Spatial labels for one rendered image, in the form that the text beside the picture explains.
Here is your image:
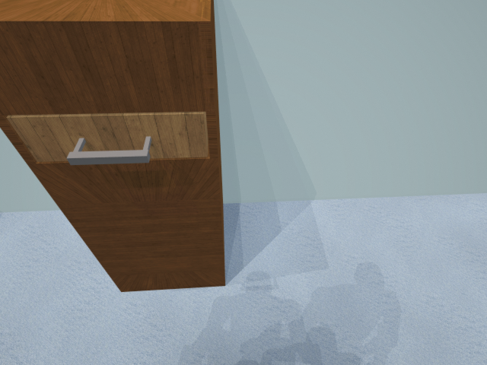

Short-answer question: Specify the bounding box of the drawer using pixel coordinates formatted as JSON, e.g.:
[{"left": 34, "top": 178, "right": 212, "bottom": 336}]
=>
[{"left": 6, "top": 112, "right": 208, "bottom": 162}]

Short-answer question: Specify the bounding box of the handle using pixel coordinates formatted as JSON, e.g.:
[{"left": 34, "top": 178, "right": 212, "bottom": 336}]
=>
[{"left": 67, "top": 136, "right": 151, "bottom": 165}]

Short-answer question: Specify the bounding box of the cabinet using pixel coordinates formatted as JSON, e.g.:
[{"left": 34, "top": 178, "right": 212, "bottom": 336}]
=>
[{"left": 0, "top": 0, "right": 225, "bottom": 292}]

